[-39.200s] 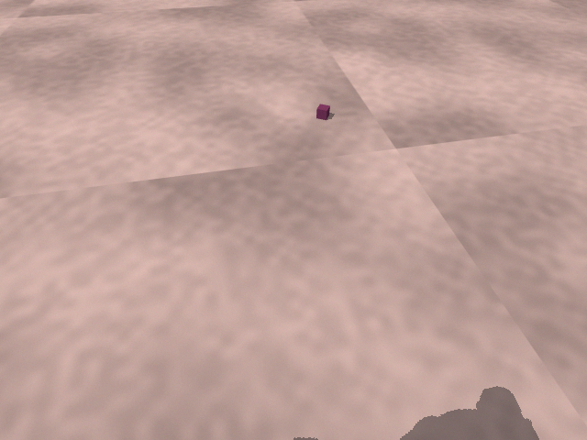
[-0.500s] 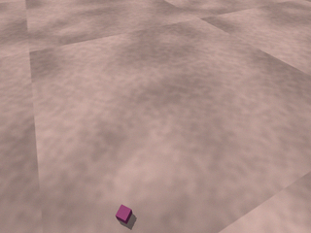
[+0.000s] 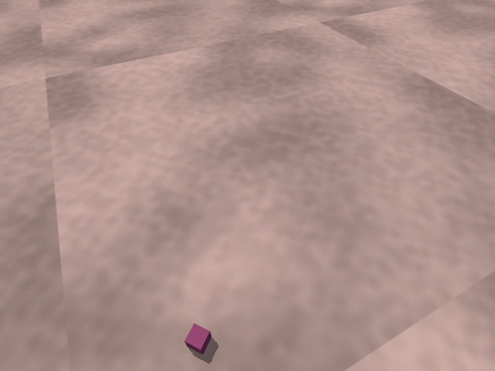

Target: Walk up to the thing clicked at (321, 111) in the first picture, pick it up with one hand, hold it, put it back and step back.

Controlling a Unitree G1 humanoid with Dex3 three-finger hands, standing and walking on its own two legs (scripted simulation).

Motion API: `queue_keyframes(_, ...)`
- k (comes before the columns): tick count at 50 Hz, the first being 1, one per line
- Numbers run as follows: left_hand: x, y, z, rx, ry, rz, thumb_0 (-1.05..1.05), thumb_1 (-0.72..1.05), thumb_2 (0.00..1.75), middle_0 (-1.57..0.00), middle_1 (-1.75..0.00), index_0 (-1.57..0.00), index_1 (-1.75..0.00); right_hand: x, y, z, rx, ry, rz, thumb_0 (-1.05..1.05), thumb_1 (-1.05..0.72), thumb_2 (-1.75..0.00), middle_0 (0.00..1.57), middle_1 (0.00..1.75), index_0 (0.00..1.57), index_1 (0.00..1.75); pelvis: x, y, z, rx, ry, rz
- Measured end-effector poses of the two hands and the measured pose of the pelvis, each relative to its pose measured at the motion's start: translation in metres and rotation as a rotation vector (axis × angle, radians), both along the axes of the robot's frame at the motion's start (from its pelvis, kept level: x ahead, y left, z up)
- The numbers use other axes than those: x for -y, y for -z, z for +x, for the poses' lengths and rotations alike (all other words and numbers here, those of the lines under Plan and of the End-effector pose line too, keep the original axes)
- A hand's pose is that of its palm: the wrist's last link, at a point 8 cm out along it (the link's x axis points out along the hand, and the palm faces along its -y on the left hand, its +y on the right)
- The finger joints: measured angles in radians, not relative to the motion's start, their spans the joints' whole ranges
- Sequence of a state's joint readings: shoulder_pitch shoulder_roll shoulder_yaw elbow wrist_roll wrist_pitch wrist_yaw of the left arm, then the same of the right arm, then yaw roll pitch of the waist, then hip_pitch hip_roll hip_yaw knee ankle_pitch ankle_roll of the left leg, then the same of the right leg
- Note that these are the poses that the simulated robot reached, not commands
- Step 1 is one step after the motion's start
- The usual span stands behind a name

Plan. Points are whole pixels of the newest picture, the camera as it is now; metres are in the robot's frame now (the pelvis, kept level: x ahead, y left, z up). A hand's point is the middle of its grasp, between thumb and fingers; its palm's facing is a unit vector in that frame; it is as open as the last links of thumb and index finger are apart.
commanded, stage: stand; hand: left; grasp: from above
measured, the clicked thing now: (198, 339) +0.40 +0.22 -0.75
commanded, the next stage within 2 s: step back in 0.52 s
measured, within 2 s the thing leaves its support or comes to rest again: neither
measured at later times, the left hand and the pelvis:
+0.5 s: hand out of the picture +0.07 +0.25 -0.16, palm faces +0.00 -0.94 -0.34, open 7.4 cm; pelvis +0.00 +0.00 +0.00, yaw +0 degrees
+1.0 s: hand out of the picture +0.07 +0.30 -0.18, palm faces -0.06 -0.93 -0.36, open 7.3 cm; pelvis -0.08 +0.04 -0.01, yaw -1 degrees
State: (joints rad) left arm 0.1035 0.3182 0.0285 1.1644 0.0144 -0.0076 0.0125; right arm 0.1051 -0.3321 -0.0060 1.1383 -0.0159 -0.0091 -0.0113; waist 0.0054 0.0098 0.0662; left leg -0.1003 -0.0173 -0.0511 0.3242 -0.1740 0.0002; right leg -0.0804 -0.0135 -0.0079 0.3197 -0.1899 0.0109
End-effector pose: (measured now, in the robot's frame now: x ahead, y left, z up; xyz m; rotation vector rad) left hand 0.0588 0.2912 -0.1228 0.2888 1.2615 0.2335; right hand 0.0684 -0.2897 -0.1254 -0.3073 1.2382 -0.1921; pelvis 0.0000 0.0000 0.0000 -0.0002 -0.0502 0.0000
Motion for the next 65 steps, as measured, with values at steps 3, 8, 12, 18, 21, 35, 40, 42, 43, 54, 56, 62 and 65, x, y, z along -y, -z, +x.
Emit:
queue_keyframes(3, 0.001, 0.000, 0.003, 0.009, 0.004, -0.002, 0.00, 0.91, 0.90, -0.20, -0.30, -0.21, -0.30, 0.001, -0.001, 0.003, 0.007, -0.001, 0.000, 0.01, -0.90, -0.89, 0.20, 0.30, 0.20, 0.29, 0.000, 0.000, 0.001, -0.001, 0.000, 0.000)
queue_keyframes(8, 0.002, -0.001, 0.007, 0.018, 0.011, -0.004, 0.00, 0.91, 0.90, -0.20, -0.30, -0.21, -0.30, 0.002, -0.002, 0.004, 0.012, -0.002, -0.002, 0.01, -0.90, -0.89, 0.20, 0.30, 0.20, 0.29, 0.001, 0.000, 0.001, -0.002, 0.001, -0.001)
queue_keyframes(12, 0.002, -0.001, 0.008, 0.019, 0.014, -0.004, 0.00, 0.91, 0.90, -0.20, -0.30, -0.21, -0.30, 0.003, -0.002, 0.004, 0.011, -0.002, -0.004, 0.01, -0.90, -0.89, 0.20, 0.30, 0.20, 0.29, 0.001, 0.000, 0.002, -0.003, 0.002, 0.000)
queue_keyframes(18, 0.002, -0.001, 0.008, 0.016, 0.016, -0.002, 0.00, 0.91, 0.90, -0.20, -0.30, -0.21, -0.30, 0.004, -0.002, 0.001, 0.004, 0.000, -0.005, 0.01, -0.90, -0.89, 0.20, 0.30, 0.20, 0.29, 0.002, 0.000, 0.002, -0.003, 0.002, 0.001)
queue_keyframes(21, 0.001, -0.001, 0.007, 0.013, 0.018, -0.001, 0.00, 0.91, 0.90, -0.20, -0.30, -0.21, -0.30, 0.005, -0.002, -0.001, 0.000, 0.002, -0.005, 0.01, -0.90, -0.89, 0.20, 0.30, 0.20, 0.29, 0.002, 0.000, 0.002, -0.003, 0.003, 0.001)
queue_keyframes(35, -0.019, 0.004, 0.004, 0.035, 0.030, 0.041, 0.00, 0.90, 0.90, -0.20, -0.30, -0.21, -0.30, 0.017, 0.002, -0.011, -0.003, 0.017, -0.035, 0.01, -0.90, -0.89, 0.20, 0.30, 0.20, 0.29, -0.003, 0.011, -0.028, -0.013, 0.002, -0.014)
queue_keyframes(40, -0.041, 0.012, 0.008, 0.067, 0.066, 0.047, 0.01, 0.90, 0.90, -0.20, -0.30, -0.21, -0.30, 0.011, -0.002, -0.033, -0.013, 0.025, -0.074, 0.01, -0.91, -0.90, 0.20, 0.30, 0.20, 0.29, -0.022, 0.019, -0.043, -0.020, 0.000, -0.002)
queue_keyframes(42, -0.051, 0.019, 0.013, 0.095, 0.074, 0.043, 0.01, 0.90, 0.90, -0.20, -0.30, -0.21, -0.30, 0.006, -0.001, -0.046, -0.019, 0.026, -0.097, 0.01, -0.91, -0.90, 0.20, 0.30, 0.20, 0.29, -0.032, 0.026, -0.048, -0.030, -0.004, -0.015)
queue_keyframes(43, -0.054, 0.021, 0.016, 0.106, 0.075, 0.043, 0.01, 0.90, 0.90, -0.20, -0.30, -0.21, -0.30, 0.003, -0.001, -0.053, -0.029, 0.027, -0.105, 0.01, -0.91, -0.90, 0.20, 0.30, 0.20, 0.29, -0.035, 0.027, -0.053, -0.025, -0.001, -0.011)
queue_keyframes(54, -0.053, 0.020, -0.022, 0.061, 0.140, 0.016, 0.00, 0.91, 0.90, -0.20, -0.30, -0.20, -0.30, -0.024, -0.012, -0.106, -0.016, 0.060, -0.102, 0.01, -0.90, -0.89, 0.21, 0.30, 0.20, 0.30, -0.047, 0.015, -0.094, -0.031, 0.053, -0.017)
queue_keyframes(56, -0.052, 0.021, -0.035, 0.044, 0.147, 0.021, 0.00, 0.91, 0.90, -0.20, -0.30, -0.21, -0.30, -0.025, -0.009, -0.111, 0.012, 0.066, -0.094, 0.01, -0.90, -0.89, 0.21, 0.30, 0.20, 0.30, -0.046, 0.017, -0.102, -0.027, 0.067, -0.011)
queue_keyframes(62, -0.045, 0.020, -0.069, 0.035, 0.174, 0.050, 0.01, 0.91, 0.90, -0.20, -0.30, -0.21, -0.30, -0.017, 0.006, -0.131, 0.084, 0.073, -0.060, 0.01, -0.90, -0.89, 0.21, 0.30, 0.20, 0.30, -0.037, 0.027, -0.134, -0.009, 0.111, 0.006)
queue_keyframes(65, -0.037, 0.016, -0.087, 0.054, 0.176, 0.067, 0.01, 0.91, 0.90, -0.20, -0.30, -0.21, -0.30, -0.007, 0.017, -0.147, 0.104, 0.082, -0.040, 0.01, -0.90, -0.89, 0.21, 0.30, 0.20, 0.30, -0.029, 0.032, -0.154, 0.011, 0.116, -0.008)
